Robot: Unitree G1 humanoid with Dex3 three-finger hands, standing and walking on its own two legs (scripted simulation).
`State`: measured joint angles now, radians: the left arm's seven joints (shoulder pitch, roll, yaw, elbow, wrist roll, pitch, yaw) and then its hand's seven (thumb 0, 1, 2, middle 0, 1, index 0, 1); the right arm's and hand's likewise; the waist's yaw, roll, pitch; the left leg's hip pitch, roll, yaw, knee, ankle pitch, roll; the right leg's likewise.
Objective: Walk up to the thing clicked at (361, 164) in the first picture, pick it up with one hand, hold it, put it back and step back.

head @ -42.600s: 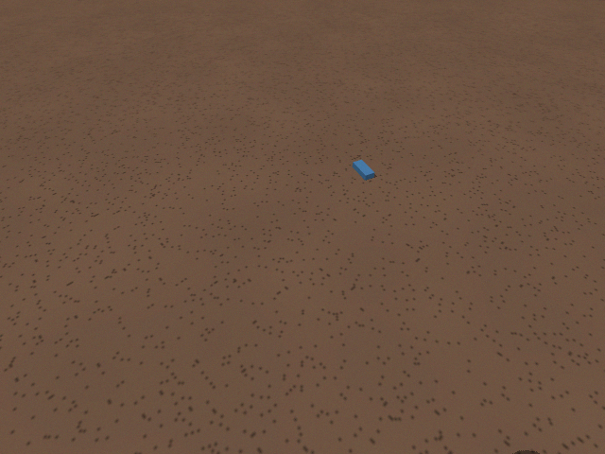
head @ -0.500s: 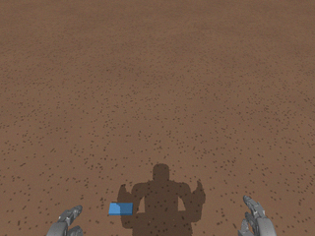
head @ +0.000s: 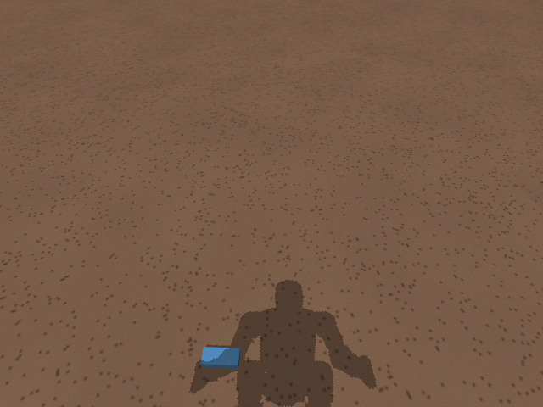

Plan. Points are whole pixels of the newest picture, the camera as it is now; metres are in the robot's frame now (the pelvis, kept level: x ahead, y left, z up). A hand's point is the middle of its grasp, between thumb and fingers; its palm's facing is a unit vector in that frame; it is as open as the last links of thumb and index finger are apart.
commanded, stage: stand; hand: left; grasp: from above
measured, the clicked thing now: (221, 357) +0.44 +0.20 -0.75
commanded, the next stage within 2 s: none
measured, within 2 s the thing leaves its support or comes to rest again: neither
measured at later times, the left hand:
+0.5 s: hand out of the picture +0.04 +0.23 -0.15, palm faces +0.02 -0.94 -0.35, open 7.4 cm
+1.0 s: hand out of the picture +0.07 +0.22 -0.14, palm faces +0.00 -0.94 -0.33, open 7.4 cm
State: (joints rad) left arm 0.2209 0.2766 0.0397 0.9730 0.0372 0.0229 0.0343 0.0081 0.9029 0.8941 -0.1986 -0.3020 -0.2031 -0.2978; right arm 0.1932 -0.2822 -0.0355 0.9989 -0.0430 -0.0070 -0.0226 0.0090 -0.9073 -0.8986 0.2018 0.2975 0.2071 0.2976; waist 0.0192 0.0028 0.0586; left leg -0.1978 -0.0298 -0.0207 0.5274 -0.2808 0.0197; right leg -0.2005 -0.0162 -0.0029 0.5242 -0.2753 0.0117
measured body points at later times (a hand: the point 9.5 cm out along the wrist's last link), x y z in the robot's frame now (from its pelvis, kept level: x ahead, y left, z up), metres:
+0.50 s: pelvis -0.01 -0.01 +0.01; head -0.01 -0.02 +0.46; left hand +0.04 +0.28 -0.12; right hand +0.05 -0.29 -0.13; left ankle +0.00 +0.11 -0.73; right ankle +0.01 -0.13 -0.73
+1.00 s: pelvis +0.00 -0.02 +0.01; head +0.00 -0.03 +0.46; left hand +0.07 +0.27 -0.12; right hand +0.06 -0.31 -0.13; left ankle +0.00 +0.11 -0.73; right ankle +0.01 -0.13 -0.73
